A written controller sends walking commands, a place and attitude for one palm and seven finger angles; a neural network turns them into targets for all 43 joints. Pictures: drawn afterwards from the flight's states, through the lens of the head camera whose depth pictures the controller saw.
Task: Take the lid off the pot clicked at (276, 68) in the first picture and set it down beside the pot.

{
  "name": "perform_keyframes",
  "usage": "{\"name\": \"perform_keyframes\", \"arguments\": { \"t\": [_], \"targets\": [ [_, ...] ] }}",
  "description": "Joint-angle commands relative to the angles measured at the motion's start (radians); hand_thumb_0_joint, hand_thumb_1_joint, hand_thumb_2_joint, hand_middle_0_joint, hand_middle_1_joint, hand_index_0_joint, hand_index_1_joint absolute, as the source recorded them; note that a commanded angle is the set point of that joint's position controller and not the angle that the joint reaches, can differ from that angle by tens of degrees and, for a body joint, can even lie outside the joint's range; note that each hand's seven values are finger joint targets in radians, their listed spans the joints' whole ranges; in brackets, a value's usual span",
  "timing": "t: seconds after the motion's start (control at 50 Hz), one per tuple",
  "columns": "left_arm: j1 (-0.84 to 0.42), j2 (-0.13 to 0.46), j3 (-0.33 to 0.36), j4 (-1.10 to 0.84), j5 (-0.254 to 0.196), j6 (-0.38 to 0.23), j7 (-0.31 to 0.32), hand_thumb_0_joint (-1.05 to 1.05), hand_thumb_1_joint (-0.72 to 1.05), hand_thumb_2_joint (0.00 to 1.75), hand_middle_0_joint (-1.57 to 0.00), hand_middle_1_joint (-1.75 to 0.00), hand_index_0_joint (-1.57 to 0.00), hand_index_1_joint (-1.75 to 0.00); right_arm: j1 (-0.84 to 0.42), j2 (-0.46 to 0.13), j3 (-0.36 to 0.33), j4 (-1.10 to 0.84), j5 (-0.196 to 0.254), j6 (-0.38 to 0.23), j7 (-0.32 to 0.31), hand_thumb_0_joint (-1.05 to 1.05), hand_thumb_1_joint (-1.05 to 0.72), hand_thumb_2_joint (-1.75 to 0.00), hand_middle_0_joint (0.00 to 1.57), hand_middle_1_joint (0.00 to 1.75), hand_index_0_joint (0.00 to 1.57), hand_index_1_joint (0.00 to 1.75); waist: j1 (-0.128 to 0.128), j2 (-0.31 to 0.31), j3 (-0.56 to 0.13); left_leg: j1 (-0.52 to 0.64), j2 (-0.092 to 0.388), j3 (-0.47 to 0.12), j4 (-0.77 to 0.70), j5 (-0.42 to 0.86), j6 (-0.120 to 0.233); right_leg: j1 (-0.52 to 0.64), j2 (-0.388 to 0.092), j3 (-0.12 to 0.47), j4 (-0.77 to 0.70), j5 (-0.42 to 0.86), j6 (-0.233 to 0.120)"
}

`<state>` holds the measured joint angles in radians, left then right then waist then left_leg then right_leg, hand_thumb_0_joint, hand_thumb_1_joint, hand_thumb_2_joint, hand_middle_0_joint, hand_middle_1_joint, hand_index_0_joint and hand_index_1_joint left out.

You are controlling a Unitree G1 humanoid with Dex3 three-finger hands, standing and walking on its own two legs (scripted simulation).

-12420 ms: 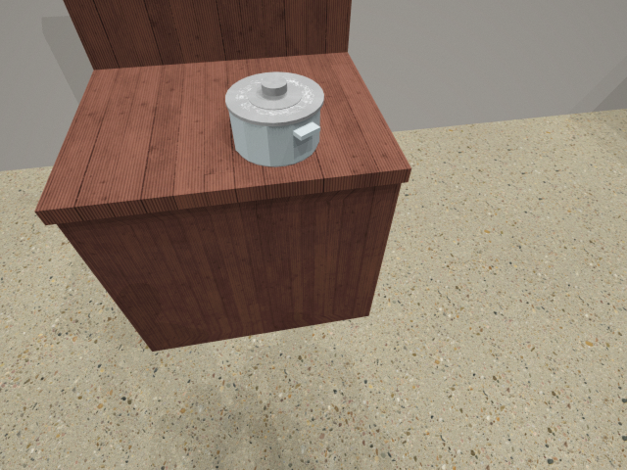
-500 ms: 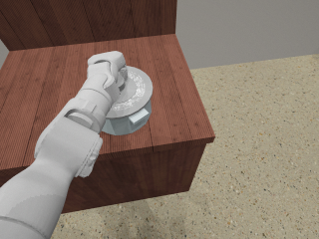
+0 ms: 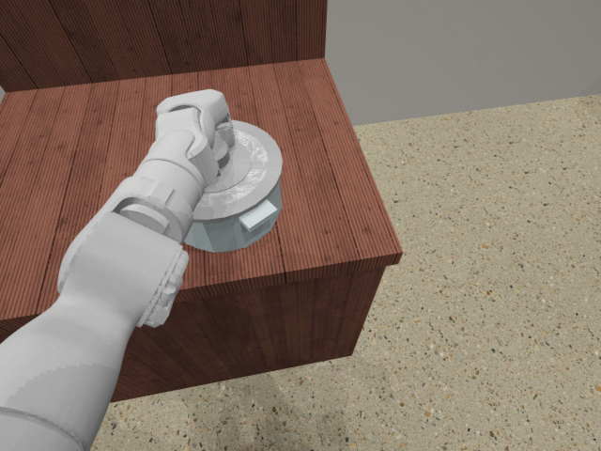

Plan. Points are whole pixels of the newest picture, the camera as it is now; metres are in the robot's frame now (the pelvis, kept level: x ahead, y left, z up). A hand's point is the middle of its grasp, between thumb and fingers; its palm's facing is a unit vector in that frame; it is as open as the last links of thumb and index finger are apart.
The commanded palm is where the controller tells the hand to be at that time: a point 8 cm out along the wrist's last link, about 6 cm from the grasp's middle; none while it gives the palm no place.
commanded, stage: close the fingers and squeeze the knob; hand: left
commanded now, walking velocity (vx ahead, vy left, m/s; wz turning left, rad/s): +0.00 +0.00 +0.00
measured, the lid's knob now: (210, 154) +0.53 +0.07 +0.09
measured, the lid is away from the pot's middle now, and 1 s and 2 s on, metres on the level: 0.01 0.01 0.01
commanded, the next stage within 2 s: lift the lid straight up in 0.20 s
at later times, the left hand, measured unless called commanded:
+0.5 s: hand (203, 151) +0.50 +0.08 +0.12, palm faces -0.36 -0.10 -0.93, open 8.4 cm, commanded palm +0.52 +0.08 +0.18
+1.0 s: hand (199, 131) +0.50 +0.07 +0.15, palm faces -0.33 -0.10 -0.94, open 8.4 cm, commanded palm +0.52 +0.08 +0.22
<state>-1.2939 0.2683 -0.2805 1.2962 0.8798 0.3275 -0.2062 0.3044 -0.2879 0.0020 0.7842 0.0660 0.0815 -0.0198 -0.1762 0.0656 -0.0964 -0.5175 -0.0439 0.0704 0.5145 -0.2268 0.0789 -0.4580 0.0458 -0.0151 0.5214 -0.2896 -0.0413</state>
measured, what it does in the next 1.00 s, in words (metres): stands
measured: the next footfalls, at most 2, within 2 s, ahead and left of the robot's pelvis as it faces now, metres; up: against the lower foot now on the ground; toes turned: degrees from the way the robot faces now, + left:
none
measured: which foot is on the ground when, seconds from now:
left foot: down 0.00-1.00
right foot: down 0.00-1.00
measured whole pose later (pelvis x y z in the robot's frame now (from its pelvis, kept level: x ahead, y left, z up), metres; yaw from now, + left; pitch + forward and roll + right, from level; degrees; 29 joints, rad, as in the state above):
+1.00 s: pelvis +0.00 +0.00 +0.00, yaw +1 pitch +11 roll +0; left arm -1.34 0.24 -0.32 1.25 0.86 0.37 -0.24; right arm 0.27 -0.28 0.01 0.78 0.07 0.03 -0.01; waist -0.15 0.07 -0.09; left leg -0.45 -0.06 0.05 0.47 -0.21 0.08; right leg -0.40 0.03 -0.03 0.50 -0.29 -0.04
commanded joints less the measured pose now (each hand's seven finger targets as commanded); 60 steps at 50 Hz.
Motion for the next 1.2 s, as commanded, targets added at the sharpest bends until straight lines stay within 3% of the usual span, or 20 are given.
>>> {"name": "perform_keyframes", "arguments": {
  "t": [0.0, 0.08, 0.12, 0.22, 0.28, 0.36, 0.4, 0.46, 0.5, 0.58, 0.66, 0.7, 0.72, 0.76, 0.82, 0.88, 1.0, 1.06, 1.14, 1.18],
  "targets": [
    [-0.551, 0.179, -0.011, -0.177, 0.03, -0.003, 0.05, 0.0, 0.43, 0.94, -0.75, -1.05, -0.75, -1.04, 0.081, -0.146, -0.055, -0.064, -0.002, -0.03, -0.006, 0.0, -0.9, -0.9, 0.2, 0.3, 0.2, 0.3, -0.02, -0.07, -0.43, 0.369, 0.017, -0.092, 0.015, 0.319, 0.016, 0.043, -0.005, 0.021, -0.045, 0.414, 0.016],
    [-0.554, 0.231, 0.032, -0.155, 0.024, 0.004, 0.065, 0.0, 0.47, 0.96, -0.78, -1.06, -0.77, -1.05, 0.086, -0.154, -0.053, -0.056, -0.003, -0.032, -0.009, 0.0, -0.9, -0.9, 0.2, 0.3, 0.2, 0.3, -0.018, -0.111, -0.414, 0.331, 0.017, -0.088, 0.008, 0.279, 0.018, 0.059, -0.006, 0.023, -0.05, 0.396, 0.019],
    [-0.579, 0.149, -0.031, -0.171, 0.023, 0.008, 0.067, 0.0, 0.48, 0.98, -0.79, -1.06, -0.78, -1.05, 0.084, -0.148, -0.056, -0.053, 0.001, -0.037, -0.004, 0.0, -0.9, -0.9, 0.2, 0.3, 0.2, 0.3, -0.029, -0.076, -0.411, 0.368, 0.021, -0.097, 0.005, 0.277, 0.012, 0.014, -0.004, 0.015, -0.051, 0.362, 0.018],
    [-0.582, 0.121, -0.034, -0.163, 0.017, 0.006, 0.079, 0.0, 0.52, 1.0, -0.81, -1.07, -0.8, -1.06, 0.093, -0.145, -0.064, -0.042, -0.006, -0.048, 0.003, 0.0, -0.9, -0.9, 0.2, 0.3, 0.2, 0.3, -0.03, -0.085, -0.428, 0.406, 0.023, -0.111, 0.012, 0.312, 0.01, -0.008, 0.003, 0.008, -0.049, 0.357, 0.017],
    [-0.555, 0.177, 0.014, -0.15, 0.01, 0.007, 0.082, 0.0, 0.53, 1.01, -0.82, -1.07, -0.81, -1.06, 0.092, -0.15, -0.061, -0.042, -0.009, -0.049, 0.002, 0.0, -0.9, -0.9, 0.2, 0.3, 0.2, 0.3, -0.019, -0.109, -0.441, 0.381, 0.019, -0.103, 0.013, 0.318, 0.012, 0.035, -0.001, 0.016, -0.048, 0.394, 0.016],
    [-0.63, 0.155, -0.007, -0.25, -0.004, -0.006, 0.082, 0.0, 0.53, 1.02, -0.83, -1.07, -0.81, -1.07, 0.081, -0.138, -0.063, -0.055, -0.007, -0.062, 0.003, 0.0, -0.9, -0.9, 0.2, 0.3, 0.2, 0.3, -0.012, -0.072, -0.491, 0.435, 0.019, -0.11, 0.013, 0.371, 0.012, 0.049, -0.005, 0.017, -0.049, 0.428, 0.015],
    [-0.622, 0.246, 0.051, -0.258, 0.012, -0.004, 0.088, 0.0, 0.53, 1.02, -0.83, -1.07, -0.81, -1.07, 0.085, -0.141, -0.06, -0.057, -0.009, -0.062, 0.002, 0.0, -0.9, -0.9, 0.2, 0.3, 0.2, 0.3, -0.004, -0.085, -0.517, 0.43, 0.013, -0.104, 0.011, 0.384, 0.013, 0.101, -0.004, 0.029, -0.05, 0.474, 0.018],
    [-0.605, 0.142, -0.028, -0.255, 0.009, 0.003, 0.074, 0.0, 0.53, 1.02, -0.83, -1.07, -0.81, -1.07, 0.074, -0.132, -0.063, -0.062, -0.002, -0.065, 0.008, 0.0, -0.9, -0.9, 0.2, 0.3, 0.2, 0.3, -0.007, -0.074, -0.462, 0.437, 0.019, -0.107, 0.007, 0.401, 0.011, 0.056, -0.005, 0.014, -0.056, 0.456, 0.015],
    [-0.614, 0.181, 0.001, -0.234, 0.004, 0.014, 0.076, 0.0, 0.53, 1.02, -0.83, -1.07, -0.81, -1.07, 0.072, -0.142, -0.06, -0.051, 0.0, -0.062, 0.007, 0.0, -0.9, -0.9, 0.2, 0.3, 0.2, 0.3, -0.012, -0.105, -0.435, 0.426, 0.017, -0.108, -0.002, 0.362, 0.009, 0.058, -0.002, 0.013, -0.057, 0.434, 0.019],
    [-0.658, 0.202, 0.007, -0.297, 0.012, 0.005, 0.068, 0.0, 0.53, 1.02, -0.83, -1.07, -0.81, -1.07, 0.064, -0.136, -0.058, -0.061, -0.004, -0.071, 0.008, 0.0, -0.9, -0.9, 0.2, 0.3, 0.2, 0.3, -0.003, -0.068, -0.485, 0.47, 0.016, -0.119, 0.008, 0.405, 0.009, 0.068, -0.005, 0.016, -0.051, 0.463, 0.014],
    [-0.634, 0.128, -0.038, -0.268, -0.001, 0.016, 0.057, 0.0, 0.53, 1.02, -0.83, -1.07, -0.81, -1.07, 0.052, -0.13, -0.057, -0.064, -0.002, -0.072, 0.012, 0.0, -0.9, -0.9, 0.2, 0.3, 0.2, 0.3, 0.0, -0.081, -0.457, 0.462, 0.012, -0.119, -0.001, 0.405, 0.006, 0.056, -0.006, 0.01, -0.056, 0.444, 0.012],
    [-0.649, 0.155, -0.019, -0.256, -0.007, 0.026, 0.054, 0.0, 0.53, 1.02, -0.83, -1.07, -0.81, -1.07, 0.047, -0.138, -0.055, -0.059, 0.0, -0.069, 0.012, 0.0, -0.9, -0.9, 0.2, 0.3, 0.2, 0.3, -0.006, -0.123, -0.449, 0.451, 0.009, -0.118, -0.006, 0.374, 0.007, 0.072, -0.006, 0.011, -0.057, 0.445, 0.018],
    [-0.688, 0.164, -0.018, -0.304, -0.009, 0.02, 0.053, 0.0, 0.53, 1.02, -0.83, -1.07, -0.81, -1.07, 0.043, -0.136, -0.056, -0.067, -0.001, -0.074, 0.011, 0.0, -0.9, -0.9, 0.2, 0.3, 0.2, 0.3, -0.004, -0.097, -0.48, 0.471, 0.006, -0.119, -0.005, 0.385, 0.007, 0.082, -0.008, 0.015, -0.057, 0.458, 0.017],
    [-0.675, 0.123, -0.045, -0.287, -0.011, 0.015, 0.04, 0.0, 0.53, 1.02, -0.83, -1.07, -0.81, -1.07, 0.039, -0.128, -0.056, -0.068, 0.0, -0.079, 0.011, 0.0, -0.9, -0.9, 0.2, 0.3, 0.2, 0.3, -0.003, -0.096, -0.471, 0.474, 0.007, -0.123, 0.003, 0.407, 0.011, 0.067, -0.011, 0.014, -0.058, 0.46, 0.013],
    [-0.678, 0.181, -0.012, -0.235, -0.007, 0.043, 0.036, 0.0, 0.53, 1.02, -0.83, -1.07, -0.81, -1.07, 0.034, -0.14, -0.044, -0.057, 0.002, -0.066, 0.004, 0.0, -0.9, -0.9, 0.2, 0.3, 0.2, 0.3, -0.006, -0.151, -0.413, 0.401, -0.003, -0.106, -0.017, 0.306, 0.014, 0.1, -0.012, 0.019, -0.069, 0.442, 0.02],
    [-0.693, 0.215, 0.001, -0.262, 0.01, 0.032, 0.024, 0.0, 0.53, 1.02, -0.83, -1.07, -0.81, -1.07, 0.027, -0.137, -0.043, -0.069, 0.0, -0.073, 0.0, 0.0, -0.9, -0.9, 0.2, 0.3, 0.2, 0.3, 0.0, -0.107, -0.459, 0.421, -0.006, -0.106, -0.006, 0.339, 0.019, 0.126, -0.019, 0.031, -0.065, 0.489, 0.015],
    [-0.719, 0.188, -0.019, -0.249, 0.01, 0.048, 0.006, 0.0, 0.53, 1.02, -0.83, -1.07, -0.81, -1.07, 0.03, -0.138, -0.043, -0.067, 0.002, -0.073, 0.002, 0.0, -0.9, -0.9, 0.2, 0.3, 0.2, 0.3, -0.005, -0.113, -0.444, 0.438, -0.002, -0.113, -0.015, 0.344, 0.015, 0.107, -0.014, 0.022, -0.067, 0.466, 0.017],
    [-0.74, 0.187, -0.017, -0.299, 0.002, 0.03, -0.008, 0.0, 0.53, 1.02, -0.83, -1.07, -0.81, -1.07, 0.026, -0.131, -0.046, -0.084, -0.001, -0.085, 0.005, 0.0, -0.9, -0.9, 0.2, 0.3, 0.2, 0.3, 0.005, -0.105, -0.5, 0.466, -0.003, -0.12, -0.007, 0.391, 0.017, 0.133, -0.018, 0.026, -0.066, 0.5, 0.014],
    [-0.707, 0.208, -0.011, -0.222, 0.018, 0.062, -0.013, 0.0, 0.53, 1.02, -0.83, -1.07, -0.81, -1.07, 0.023, -0.141, -0.041, -0.074, 0.003, -0.073, 0.006, 0.0, -0.9, -0.9, 0.2, 0.3, 0.2, 0.3, 0.005, -0.148, -0.427, 0.414, -0.008, -0.111, -0.026, 0.331, 0.017, 0.132, -0.014, 0.024, -0.079, 0.474, 0.017],
    [-0.752, 0.212, -0.008, -0.289, 0.018, 0.048, -0.021, 0.0, 0.53, 1.02, -0.83, -1.07, -0.81, -1.07, 0.015, -0.138, -0.043, -0.083, -0.001, -0.08, 0.009, 0.0, -0.9, -0.9, 0.2, 0.3, 0.2, 0.3, 0.011, -0.099, -0.466, 0.45, -0.007, -0.119, -0.018, 0.376, 0.015, 0.134, -0.018, 0.026, -0.07, 0.501, 0.012]
  ]
}}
